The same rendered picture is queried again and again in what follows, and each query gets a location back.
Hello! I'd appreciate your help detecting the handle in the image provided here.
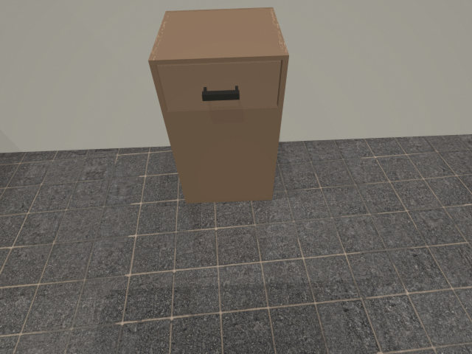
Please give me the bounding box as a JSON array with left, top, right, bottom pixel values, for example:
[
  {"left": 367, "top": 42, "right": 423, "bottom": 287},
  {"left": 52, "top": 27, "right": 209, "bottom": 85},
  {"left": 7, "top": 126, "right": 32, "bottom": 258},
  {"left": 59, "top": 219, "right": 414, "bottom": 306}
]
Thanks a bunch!
[{"left": 202, "top": 86, "right": 240, "bottom": 101}]

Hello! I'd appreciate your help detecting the cabinet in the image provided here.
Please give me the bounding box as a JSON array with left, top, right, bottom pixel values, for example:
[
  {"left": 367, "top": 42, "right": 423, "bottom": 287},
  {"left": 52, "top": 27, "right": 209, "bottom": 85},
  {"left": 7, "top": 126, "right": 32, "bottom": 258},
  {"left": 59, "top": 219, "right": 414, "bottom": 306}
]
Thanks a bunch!
[{"left": 148, "top": 7, "right": 289, "bottom": 204}]

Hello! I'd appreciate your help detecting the drawer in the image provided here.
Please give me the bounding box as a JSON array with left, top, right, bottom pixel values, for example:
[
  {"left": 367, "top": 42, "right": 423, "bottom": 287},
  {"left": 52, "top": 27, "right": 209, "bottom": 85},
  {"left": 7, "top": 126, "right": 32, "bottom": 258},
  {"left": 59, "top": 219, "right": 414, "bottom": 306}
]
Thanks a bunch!
[{"left": 157, "top": 60, "right": 281, "bottom": 111}]

